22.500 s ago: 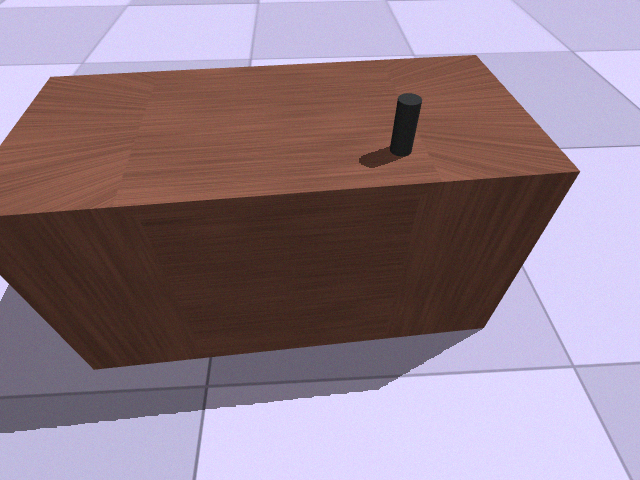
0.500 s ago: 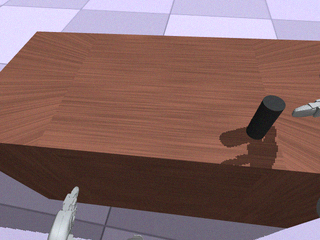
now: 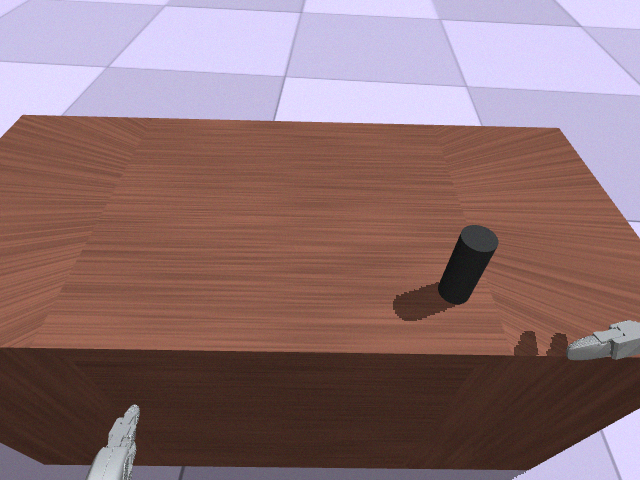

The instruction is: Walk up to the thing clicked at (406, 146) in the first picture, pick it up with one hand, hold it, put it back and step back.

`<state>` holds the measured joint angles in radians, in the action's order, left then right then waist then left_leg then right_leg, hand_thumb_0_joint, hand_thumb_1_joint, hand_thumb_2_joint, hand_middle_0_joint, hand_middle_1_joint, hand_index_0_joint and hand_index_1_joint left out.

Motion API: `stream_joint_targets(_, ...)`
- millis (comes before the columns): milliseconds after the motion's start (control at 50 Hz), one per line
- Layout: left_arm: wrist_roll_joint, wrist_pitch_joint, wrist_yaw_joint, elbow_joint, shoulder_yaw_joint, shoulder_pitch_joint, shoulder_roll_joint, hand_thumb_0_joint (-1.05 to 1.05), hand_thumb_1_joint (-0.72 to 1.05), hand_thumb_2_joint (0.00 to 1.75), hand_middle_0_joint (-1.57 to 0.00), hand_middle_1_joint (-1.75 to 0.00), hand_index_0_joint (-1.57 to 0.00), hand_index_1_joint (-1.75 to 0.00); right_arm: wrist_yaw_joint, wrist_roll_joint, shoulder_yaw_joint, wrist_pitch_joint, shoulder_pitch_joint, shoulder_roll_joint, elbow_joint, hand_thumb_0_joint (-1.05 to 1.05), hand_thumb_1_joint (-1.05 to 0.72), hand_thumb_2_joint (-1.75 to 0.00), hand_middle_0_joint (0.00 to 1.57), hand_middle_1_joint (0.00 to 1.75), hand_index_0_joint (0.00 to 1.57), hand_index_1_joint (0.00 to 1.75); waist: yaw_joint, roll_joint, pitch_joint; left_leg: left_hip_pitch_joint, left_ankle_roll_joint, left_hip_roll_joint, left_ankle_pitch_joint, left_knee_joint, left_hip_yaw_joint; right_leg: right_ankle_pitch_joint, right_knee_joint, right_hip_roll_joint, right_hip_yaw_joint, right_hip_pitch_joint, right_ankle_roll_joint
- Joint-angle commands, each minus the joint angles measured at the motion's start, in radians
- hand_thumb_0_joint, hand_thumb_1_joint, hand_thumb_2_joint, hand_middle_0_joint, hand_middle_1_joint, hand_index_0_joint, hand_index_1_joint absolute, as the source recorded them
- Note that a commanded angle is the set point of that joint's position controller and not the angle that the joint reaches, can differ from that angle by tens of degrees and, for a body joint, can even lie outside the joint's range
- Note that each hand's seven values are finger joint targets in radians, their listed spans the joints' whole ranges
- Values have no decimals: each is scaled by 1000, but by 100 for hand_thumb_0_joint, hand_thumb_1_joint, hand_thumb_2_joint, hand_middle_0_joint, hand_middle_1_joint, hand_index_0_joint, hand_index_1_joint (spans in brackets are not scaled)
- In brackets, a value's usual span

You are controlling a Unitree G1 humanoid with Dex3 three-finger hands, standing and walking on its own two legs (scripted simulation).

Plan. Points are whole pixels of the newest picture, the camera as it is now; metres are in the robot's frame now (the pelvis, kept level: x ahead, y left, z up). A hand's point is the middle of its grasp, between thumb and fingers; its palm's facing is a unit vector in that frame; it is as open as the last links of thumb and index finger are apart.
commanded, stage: sink last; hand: right
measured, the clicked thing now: (465, 266) +0.44 -0.21 +0.00
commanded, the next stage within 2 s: home in 0.72 s
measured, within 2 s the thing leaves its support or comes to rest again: neither
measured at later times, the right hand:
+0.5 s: hand out of the picture +0.14 -0.27 +0.07, palm faces +0.42 +0.81 -0.40, open 17.6 cm
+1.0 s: hand out of the picture +0.13 -0.25 +0.04, palm faces +0.34 +0.86 -0.38, open 17.4 cm
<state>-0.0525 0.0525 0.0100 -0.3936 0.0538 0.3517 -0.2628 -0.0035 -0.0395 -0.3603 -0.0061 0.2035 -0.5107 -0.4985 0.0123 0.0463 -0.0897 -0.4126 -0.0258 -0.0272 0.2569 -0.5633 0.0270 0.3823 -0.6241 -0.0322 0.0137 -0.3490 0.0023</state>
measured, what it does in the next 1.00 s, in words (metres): stands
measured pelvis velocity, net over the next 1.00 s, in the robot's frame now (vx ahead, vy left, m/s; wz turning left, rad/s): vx -0.03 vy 0.02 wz -0.03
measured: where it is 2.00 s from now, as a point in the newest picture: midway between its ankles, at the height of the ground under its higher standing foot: outside the picture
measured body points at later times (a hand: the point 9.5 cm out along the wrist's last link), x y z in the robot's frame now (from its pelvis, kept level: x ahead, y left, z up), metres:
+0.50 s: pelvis -0.02 +0.02 +0.01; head -0.03 +0.04 +0.46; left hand +0.15 +0.27 -0.07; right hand +0.11 -0.31 +0.10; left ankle +0.01 +0.14 -0.73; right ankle -0.04 -0.11 -0.73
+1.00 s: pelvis -0.03 +0.02 +0.01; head -0.03 +0.03 +0.46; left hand +0.14 +0.24 -0.07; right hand +0.11 -0.29 +0.06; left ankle +0.01 +0.14 -0.73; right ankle -0.04 -0.11 -0.73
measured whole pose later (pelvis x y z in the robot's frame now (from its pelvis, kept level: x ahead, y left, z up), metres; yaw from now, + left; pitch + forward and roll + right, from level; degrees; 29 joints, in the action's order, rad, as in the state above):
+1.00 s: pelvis -0.03 +0.02 +0.01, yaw -2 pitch -4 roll +0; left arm -0.02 0.16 0.06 -0.57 0.04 0.25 -0.19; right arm 0.04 -0.04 -0.25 0.21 -0.44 -0.29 -0.09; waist 0.04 0.03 0.06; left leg -0.19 -0.01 -0.04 0.16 -0.42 0.05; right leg 0.24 -0.42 -0.02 -0.01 -0.11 0.02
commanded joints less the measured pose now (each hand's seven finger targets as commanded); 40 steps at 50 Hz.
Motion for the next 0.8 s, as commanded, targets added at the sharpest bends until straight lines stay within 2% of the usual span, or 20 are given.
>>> stream_joint_targets(0, -7, 26, 25, 136, 121, -26, -161, 0, -54, 6, -5, -4, -4, -4, 38, -26, -108, 56, -54, -245, 491, 0, 61, -4, 5, 6, 5, 6, 23, 30, -180, 252, 56, 27, -349, 35, 60, -492, 110, 14, 20, 77, 14)
stream_joint_targets(20, -4, 22, 29, 160, 114, -38, -150, 0, -53, 6, -5, -4, -4, -4, 40, -30, -71, 60, -74, -186, 590, 0, 61, -4, 5, 6, 5, 6, 16, 31, -176, 257, 54, 26, -341, 40, 60, -480, 122, 13, 20, 96, 14)
stream_joint_targets(60, -4, 16, 42, 143, 127, -52, -145, 0, -53, 5, -5, -4, -5, -4, 57, -35, -91, 66, -143, -176, 665, 0, 61, -4, 5, 6, 5, 6, 15, 42, -110, 244, 48, 28, -277, 62, 62, -419, 145, 12, 16, 92, 10)
stream_joint_targets(100, -3, 14, 44, 145, 75, -72, -81, 0, -52, 5, -5, -4, -5, -4, 66, -36, -72, 75, -238, -125, 748, 0, 61, -4, 5, 6, 5, 6, 29, 43, -66, 252, 42, 22, -215, 83, 57, -333, 165, 19, 21, 76, 3)
stream_joint_targets(140, 2, 13, 51, 85, 89, -70, -73, 0, -51, 4, -5, -4, -5, -3, 75, -35, -85, 83, -364, -105, 778, 0, 61, -4, 5, 6, 5, 6, 34, 61, -23, 249, 40, 18, -203, 90, 56, -317, 174, 23, 23, 72, 1)
stream_joint_targets(160, 7, 18, 55, 102, 90, -68, -71, 0, -51, 4, -5, -4, -5, -3, 72, -34, -47, 90, -399, -61, 835, 0, 61, -4, 5, 6, 5, 6, 18, 54, -53, 258, 38, 17, -223, 90, 55, -333, 172, 24, 25, 100, 0)
stream_joint_targets(200, 11, 24, 57, 71, 90, -80, -64, 0, -50, 3, -5, -4, -6, -3, 72, -35, -34, 103, -458, -33, 893, 0, 61, -4, 5, 6, 5, 6, 28, 64, 8, 240, 36, 14, -176, 102, 55, -281, 183, 28, 27, 76, -2)
stream_joint_targets(280, 19, 44, 70, 79, 138, -79, -111, 0, -49, 3, -5, -5, -6, -4, 75, -31, -59, 116, -586, -16, 882, 0, 61, -4, 5, 6, 5, 6, 7, 4, 19, 239, 29, 13, -136, 122, 62, -239, 198, 28, 18, 95, -12)
stream_joint_targets(300, 21, 49, 69, 80, 124, -99, -97, 0, -50, 3, -5, -5, -6, -4, 74, -28, -43, 123, -607, 1, 887, 0, 59, -4, 5, 6, 5, 6, 21, -5, 36, 239, 29, 15, -122, 123, 65, -231, 205, 27, 13, 81, -11)
stream_joint_targets(360, 23, 63, 78, 61, 123, -92, -77, 0, -50, 3, -5, -4, -6, -4, 74, -23, -26, 147, -541, 17, 903, 0, 58, -5, 5, 6, 5, 6, -3, -27, 50, 220, 23, 8, -89, 139, 60, -192, 213, 33, 14, 110, -17)
stream_joint_targets(400, 26, 78, 91, 83, 164, -112, -125, 0, -51, 3, -5, -4, -6, -4, 76, -18, -52, 153, -553, 6, 819, 0, 57, -5, 5, 6, 5, 6, -6, -80, 71, 211, 16, -1, -47, 160, 56, -149, 216, 42, 16, 114, -25)
stream_joint_targets(460, 29, 84, 83, 5, 109, -62, -48, 0, -50, 3, -5, -5, -6, -4, 70, -10, -48, 175, -571, 16, 770, 0, 58, -5, 5, 6, 5, 6, 25, -38, 103, 212, 18, -10, -18, 171, 51, -134, 231, 52, 22, 106, -21)
stream_joint_targets(500, 29, 98, 84, 33, 147, -90, -96, 0, -50, 3, -5, -5, -6, -4, 70, -10, -57, 186, -579, 8, 729, 0, 59, -5, 5, 6, 5, 6, 23, -61, 89, 226, 20, -3, -24, 172, 59, -139, 244, 49, 15, 105, -20)
stream_joint_targets(540, 30, 107, 72, 25, 95, -114, -52, 0, -50, 3, -5, -5, -6, -4, 64, -9, -45, 199, -578, 22, 693, 0, 59, -5, 5, 6, 5, 6, 35, -46, 117, 227, 21, -5, 5, 185, 55, -114, 253, 51, 22, 88, -18)
stream_joint_targets(580, 32, 110, 69, -39, 93, -124, -41, 0, -51, 3, -5, -4, -6, -4, 66, -6, -60, 219, -558, -4, 710, 0, 59, -5, 5, 6, 5, 6, 44, 11, 90, 246, 24, -9, -25, 182, 48, -139, 253, 56, 25, 93, -14)
stream_joint_targets(620, 37, 126, 78, 2, 136, -179, -109, 0, -52, 4, -5, -4, -5, -4, 72, -6, -90, 228, -539, -39, 698, 0, 58, -5, 5, 6, 5, 6, 38, -14, 58, 269, 23, -7, -37, 187, 48, -150, 254, 53, 20, 104, -16)
stream_joint_targets(660, 41, 137, 75, 8, 104, -200, -83, 0, -52, 5, -5, -5, -5, -4, 75, -4, -91, 241, -544, -41, 704, 0, 55, -5, 5, 6, 5, 6, 46, -12, 36, 301, 22, -9, -33, 196, 45, -145, 257, 56, 22, 102, -18)
stream_joint_targets(720, 39, 141, 69, -51, 89, -179, -62, 0, -52, 5, -5, -5, -5, -5, 74, -3, -76, 250, -605, -16, 626, 0, 56, -5, 5, 6, 5, 6, 48, 11, 112, 275, 28, 1, 22, 212, 54, -93, 284, 50, 19, 80, -17)
stream_joint_targets(740, 39, 145, 64, -26, 70, -201, -53, 0, -52, 6, -5, -5, -5, -5, 69, -1, -38, 255, -599, 13, 643, 0, 56, -6, 5, 6, 5, 6, 39, 5, 107, 275, 28, 5, 34, 215, 57, -82, 293, 48, 18, 82, -16)
stream_joint_targets(780, 41, 155, 65, 10, 91, -201, -84, 0, -52, 6, -5, -5, -5, -5, 70, 0, -50, 271, -575, -1, 656, 0, 54, -6, 5, 6, 5, 6, 32, -15, 61, 300, 30, 8, 5, 214, 60, -116, 293, 44, 16, 109, -15)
